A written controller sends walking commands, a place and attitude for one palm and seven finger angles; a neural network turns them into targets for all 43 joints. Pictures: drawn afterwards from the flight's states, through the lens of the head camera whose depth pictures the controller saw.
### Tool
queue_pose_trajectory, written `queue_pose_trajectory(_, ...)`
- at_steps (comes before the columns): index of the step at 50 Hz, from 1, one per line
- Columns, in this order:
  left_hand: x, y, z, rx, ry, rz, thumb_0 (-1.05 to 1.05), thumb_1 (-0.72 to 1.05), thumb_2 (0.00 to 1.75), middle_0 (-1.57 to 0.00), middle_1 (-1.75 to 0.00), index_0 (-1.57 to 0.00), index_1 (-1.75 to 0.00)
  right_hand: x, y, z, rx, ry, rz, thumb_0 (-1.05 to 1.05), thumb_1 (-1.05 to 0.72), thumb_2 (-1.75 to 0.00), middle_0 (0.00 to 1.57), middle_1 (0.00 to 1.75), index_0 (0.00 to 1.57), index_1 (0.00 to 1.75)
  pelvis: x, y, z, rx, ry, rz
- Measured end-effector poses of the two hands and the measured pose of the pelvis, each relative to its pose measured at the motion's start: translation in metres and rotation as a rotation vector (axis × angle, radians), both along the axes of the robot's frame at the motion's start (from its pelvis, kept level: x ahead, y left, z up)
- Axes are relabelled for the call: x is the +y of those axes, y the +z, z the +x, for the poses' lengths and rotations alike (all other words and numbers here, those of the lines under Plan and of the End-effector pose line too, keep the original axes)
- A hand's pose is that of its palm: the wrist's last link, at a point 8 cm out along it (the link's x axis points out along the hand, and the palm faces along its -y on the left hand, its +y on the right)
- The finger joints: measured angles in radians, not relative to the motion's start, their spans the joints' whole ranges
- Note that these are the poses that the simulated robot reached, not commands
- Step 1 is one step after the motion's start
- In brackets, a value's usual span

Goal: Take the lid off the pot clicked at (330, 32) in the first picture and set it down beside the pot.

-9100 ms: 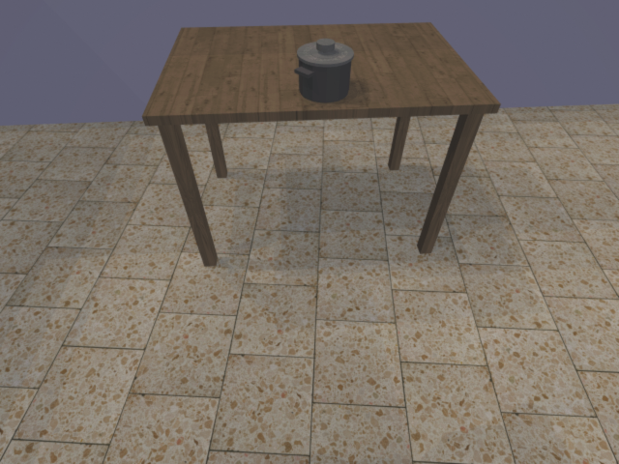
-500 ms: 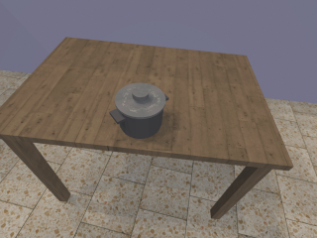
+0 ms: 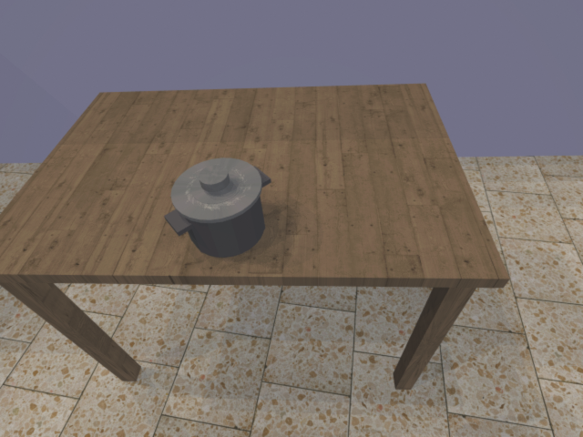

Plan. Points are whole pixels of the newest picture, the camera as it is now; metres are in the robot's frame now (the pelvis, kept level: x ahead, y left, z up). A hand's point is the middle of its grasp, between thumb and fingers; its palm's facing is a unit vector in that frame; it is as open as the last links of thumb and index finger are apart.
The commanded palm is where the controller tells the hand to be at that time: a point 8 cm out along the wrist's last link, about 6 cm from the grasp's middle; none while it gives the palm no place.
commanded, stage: come to a stop and stand still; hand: left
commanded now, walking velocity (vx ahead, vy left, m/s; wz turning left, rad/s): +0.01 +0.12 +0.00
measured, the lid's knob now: (214, 178) +0.51 +0.18 +0.07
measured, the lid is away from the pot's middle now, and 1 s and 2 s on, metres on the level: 0.00 0.00 0.00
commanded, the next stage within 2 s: look again from close up in 1.04 s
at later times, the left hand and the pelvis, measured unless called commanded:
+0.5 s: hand out of the picture +0.01 +0.25 -0.18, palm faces +0.03 -0.97 -0.24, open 7.4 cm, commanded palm none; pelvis -0.01 +0.06 -0.01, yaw +0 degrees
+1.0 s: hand out of the picture +0.02 +0.24 -0.19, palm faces +0.02 -0.98 -0.20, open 7.4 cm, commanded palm none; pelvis +0.01 +0.06 -0.01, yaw +0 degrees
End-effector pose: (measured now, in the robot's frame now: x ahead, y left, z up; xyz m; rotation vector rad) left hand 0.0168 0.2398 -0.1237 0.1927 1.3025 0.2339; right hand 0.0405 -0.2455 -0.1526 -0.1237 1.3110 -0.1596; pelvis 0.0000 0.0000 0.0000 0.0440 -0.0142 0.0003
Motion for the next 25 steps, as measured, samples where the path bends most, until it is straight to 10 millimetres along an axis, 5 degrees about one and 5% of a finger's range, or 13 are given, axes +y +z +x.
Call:
queue_pose_trajectory(8,0.007,-0.005,0.000,-0.015,0.021,-0.024,0.00,0.90,0.90,-0.20,-0.30,-0.21,-0.29,0.007,0.008,-0.023,0.052,0.011,-0.034,0.01,-0.91,-0.90,0.20,0.29,0.20,0.30,0.011,0.001,-0.005,0.019,0.010,-0.005)
queue_pose_trajectory(17,0.044,-0.026,-0.009,-0.007,-0.010,-0.022,0.00,0.91,0.90,-0.20,-0.30,-0.20,-0.29,0.060,-0.001,-0.017,-0.044,0.057,-0.013,0.01,-0.91,-0.90,0.20,0.29,0.20,0.30,0.044,-0.014,-0.012,0.002,0.021,-0.046)
queue_pose_trajectory(25,0.061,-0.026,-0.015,0.017,-0.026,-0.037,0.00,0.91,0.90,-0.20,-0.30,-0.20,-0.29,0.077,0.006,-0.014,-0.064,0.053,-0.029,0.01,-0.95,-0.90,0.20,0.30,0.20,0.30,0.062,-0.012,-0.010,-0.001,0.003,-0.048)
